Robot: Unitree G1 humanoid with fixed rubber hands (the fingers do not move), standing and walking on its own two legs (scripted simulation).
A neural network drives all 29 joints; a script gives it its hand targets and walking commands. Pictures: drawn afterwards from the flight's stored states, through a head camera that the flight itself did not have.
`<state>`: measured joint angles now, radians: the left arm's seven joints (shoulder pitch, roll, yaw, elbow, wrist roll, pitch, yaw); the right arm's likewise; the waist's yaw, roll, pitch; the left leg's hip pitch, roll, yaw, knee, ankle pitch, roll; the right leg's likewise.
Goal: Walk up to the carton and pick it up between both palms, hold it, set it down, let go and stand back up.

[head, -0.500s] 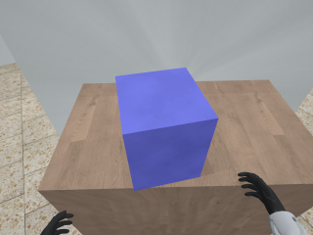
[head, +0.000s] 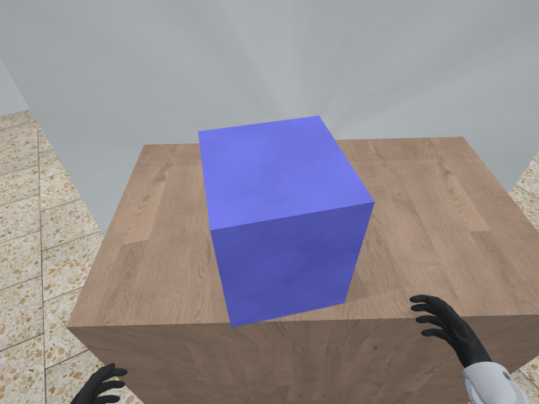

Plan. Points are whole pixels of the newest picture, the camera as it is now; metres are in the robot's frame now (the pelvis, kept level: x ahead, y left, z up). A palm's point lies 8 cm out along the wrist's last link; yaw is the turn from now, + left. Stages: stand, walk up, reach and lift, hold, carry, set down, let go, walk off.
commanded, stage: stand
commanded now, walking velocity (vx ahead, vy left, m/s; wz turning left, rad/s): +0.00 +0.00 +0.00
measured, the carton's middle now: (275, 221) +0.41 +0.01 +0.07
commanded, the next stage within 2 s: none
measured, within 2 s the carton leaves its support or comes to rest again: neither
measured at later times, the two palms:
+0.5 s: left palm out of the picture +0.15 +0.29 -0.05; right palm (468, 352) +0.21 -0.25 +0.01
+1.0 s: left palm out of the picture +0.15 +0.29 -0.05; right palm (480, 369) +0.20 -0.27 -0.01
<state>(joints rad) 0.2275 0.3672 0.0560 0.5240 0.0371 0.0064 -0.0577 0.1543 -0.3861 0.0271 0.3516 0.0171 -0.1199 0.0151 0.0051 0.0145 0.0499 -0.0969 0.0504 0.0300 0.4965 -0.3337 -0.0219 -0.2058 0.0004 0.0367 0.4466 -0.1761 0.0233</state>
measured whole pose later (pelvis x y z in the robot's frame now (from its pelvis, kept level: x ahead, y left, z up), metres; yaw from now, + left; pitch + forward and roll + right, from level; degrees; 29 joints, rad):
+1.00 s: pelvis -0.01 +0.00 +0.00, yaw +0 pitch -4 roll -1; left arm 0.23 0.37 0.05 0.52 0.04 0.01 -0.05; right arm 0.18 -0.41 0.01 0.37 0.02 -0.05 0.01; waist 0.01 0.02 0.05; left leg -0.10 0.05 0.03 0.50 -0.33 -0.02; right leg -0.21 0.00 0.03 0.45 -0.17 0.02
